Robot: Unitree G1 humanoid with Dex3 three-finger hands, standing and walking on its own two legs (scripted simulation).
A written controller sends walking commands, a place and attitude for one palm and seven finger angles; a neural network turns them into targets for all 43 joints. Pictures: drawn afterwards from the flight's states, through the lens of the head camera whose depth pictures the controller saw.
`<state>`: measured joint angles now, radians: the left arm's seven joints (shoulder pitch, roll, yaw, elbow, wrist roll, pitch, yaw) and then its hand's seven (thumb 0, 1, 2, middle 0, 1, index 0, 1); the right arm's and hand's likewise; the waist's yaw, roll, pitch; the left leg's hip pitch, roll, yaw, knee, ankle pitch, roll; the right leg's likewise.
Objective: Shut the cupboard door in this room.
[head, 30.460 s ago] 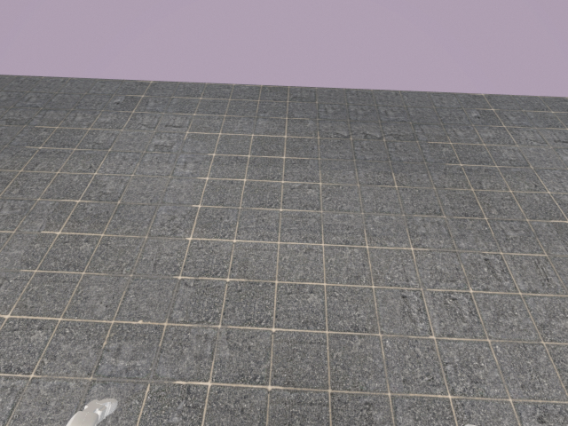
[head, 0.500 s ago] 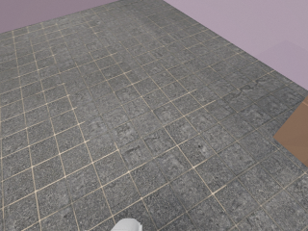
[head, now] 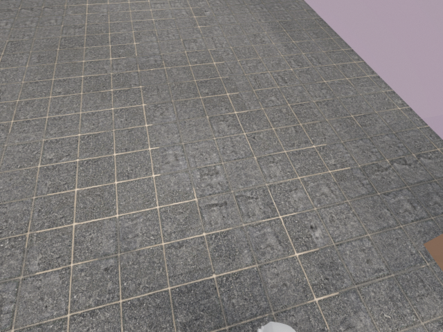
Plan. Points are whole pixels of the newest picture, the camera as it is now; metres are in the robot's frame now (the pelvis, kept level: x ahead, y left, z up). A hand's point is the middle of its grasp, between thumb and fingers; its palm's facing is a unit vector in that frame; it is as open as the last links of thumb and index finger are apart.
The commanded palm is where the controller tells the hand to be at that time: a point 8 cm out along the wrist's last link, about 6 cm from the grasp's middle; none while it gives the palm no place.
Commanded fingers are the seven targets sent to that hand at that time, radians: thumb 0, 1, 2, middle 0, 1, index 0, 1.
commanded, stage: turn or walk to find it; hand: left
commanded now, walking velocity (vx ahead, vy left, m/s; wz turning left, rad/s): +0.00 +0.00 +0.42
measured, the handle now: out of the picture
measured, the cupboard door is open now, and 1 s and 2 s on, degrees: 87 87 87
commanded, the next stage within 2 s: none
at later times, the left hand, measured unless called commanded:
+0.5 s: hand out of the picture +0.01 +0.14 -0.16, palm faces +0.24 -0.94 -0.26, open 7.4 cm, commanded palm none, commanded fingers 0.00 0.90 0.90 -0.20 -0.30 -0.20 -0.30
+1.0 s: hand out of the picture -0.07 +0.20 -0.17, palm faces +0.45 -0.86 -0.23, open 7.4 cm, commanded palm none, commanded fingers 0.00 0.90 0.90 -0.20 -0.30 -0.20 -0.30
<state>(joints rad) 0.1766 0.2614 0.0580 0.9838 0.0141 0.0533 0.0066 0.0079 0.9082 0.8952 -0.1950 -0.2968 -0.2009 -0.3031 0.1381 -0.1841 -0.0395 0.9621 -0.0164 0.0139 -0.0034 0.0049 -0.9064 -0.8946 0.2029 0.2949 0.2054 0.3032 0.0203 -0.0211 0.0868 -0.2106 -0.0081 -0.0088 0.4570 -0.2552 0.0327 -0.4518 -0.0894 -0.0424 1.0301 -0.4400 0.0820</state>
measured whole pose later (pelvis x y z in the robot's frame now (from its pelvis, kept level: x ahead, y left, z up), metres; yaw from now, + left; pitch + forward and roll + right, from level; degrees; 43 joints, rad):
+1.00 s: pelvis -0.04 -0.02 +0.00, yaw +25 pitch +0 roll -1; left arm 0.17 0.25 0.06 0.98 0.02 0.05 0.01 0.01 0.91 0.90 -0.19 -0.30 -0.20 -0.30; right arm 0.16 -0.18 -0.04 0.96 -0.02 0.02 0.00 0.01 -0.91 -0.89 0.20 0.30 0.21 0.30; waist 0.02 -0.02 0.07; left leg -0.21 -0.02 -0.02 0.44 -0.23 0.05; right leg -0.44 -0.09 -0.03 1.00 -0.42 0.09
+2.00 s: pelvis -0.07 -0.05 +0.00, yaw +50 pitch +0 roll -1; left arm 0.17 0.25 0.06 0.97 0.01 0.06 0.01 0.01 0.91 0.90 -0.19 -0.30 -0.20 -0.30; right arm 0.16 -0.18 -0.04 0.96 -0.02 0.02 0.00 0.01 -0.91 -0.89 0.20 0.30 0.21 0.30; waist 0.01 -0.01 0.07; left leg -0.23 -0.02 -0.03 0.45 -0.22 0.03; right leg -0.42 -0.08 -0.04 0.92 -0.43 0.08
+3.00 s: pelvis -0.06 -0.11 -0.01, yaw +75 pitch +0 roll +1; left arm 0.13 0.22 0.05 0.94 0.01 0.04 0.01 0.01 0.91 0.90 -0.19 -0.30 -0.20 -0.30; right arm 0.19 -0.20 -0.06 0.97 -0.02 0.04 0.01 0.01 -0.90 -0.89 0.20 0.30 0.21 0.30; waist -0.02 0.02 0.08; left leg -0.28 -0.04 -0.08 0.50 -0.21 0.00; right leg -0.33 -0.05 -0.05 0.70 -0.39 0.07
